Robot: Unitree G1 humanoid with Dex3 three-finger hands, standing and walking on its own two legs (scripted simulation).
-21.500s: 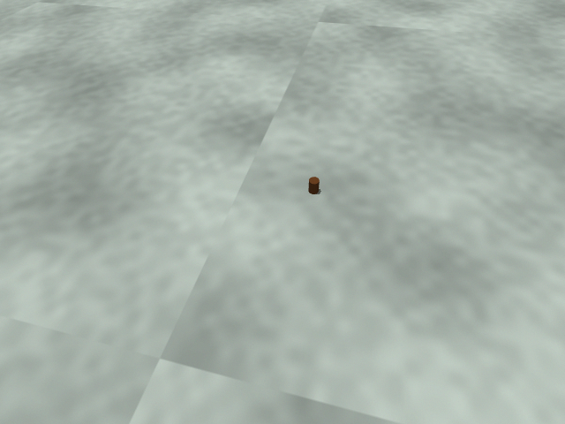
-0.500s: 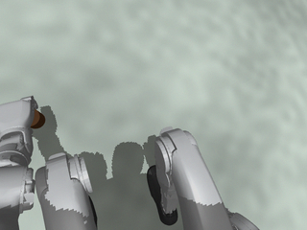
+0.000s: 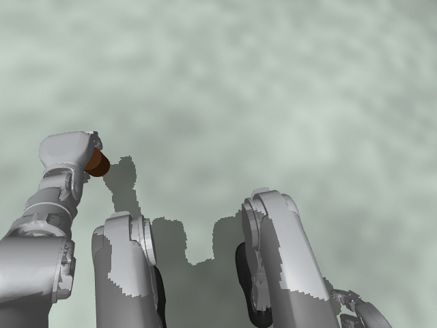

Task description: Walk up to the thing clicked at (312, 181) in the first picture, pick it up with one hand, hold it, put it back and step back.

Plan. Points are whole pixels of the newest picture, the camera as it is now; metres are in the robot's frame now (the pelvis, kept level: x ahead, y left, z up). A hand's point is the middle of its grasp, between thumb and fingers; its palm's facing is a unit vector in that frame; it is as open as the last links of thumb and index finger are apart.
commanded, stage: lift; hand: left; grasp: from above
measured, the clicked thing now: (93, 162) +0.46 +0.22 -0.18
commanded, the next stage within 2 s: hold in 1.68 s
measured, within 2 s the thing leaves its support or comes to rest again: neither
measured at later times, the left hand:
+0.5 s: hand (46, 171) +0.40 +0.25 -0.05, palm faces -0.44 -0.07 -0.89, open 7.9 cm
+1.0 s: hand out of the picture +0.35 +0.26 +0.15, palm faces -0.41 -0.11 -0.90, open 7.9 cm
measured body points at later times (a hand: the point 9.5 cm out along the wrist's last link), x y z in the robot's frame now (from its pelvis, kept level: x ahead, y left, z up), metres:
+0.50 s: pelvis +0.00 +0.00 +0.07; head +0.18 +0.03 +0.48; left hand +0.42 +0.26 +0.00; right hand +0.09 -0.27 -0.05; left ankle +0.09 +0.14 -0.31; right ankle +0.10 -0.12 -0.31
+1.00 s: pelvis +0.01 +0.01 +0.24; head +0.13 +0.02 +0.67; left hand +0.37 +0.26 +0.20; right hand +0.15 -0.25 +0.11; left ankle +0.08 +0.14 -0.31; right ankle +0.10 -0.12 -0.31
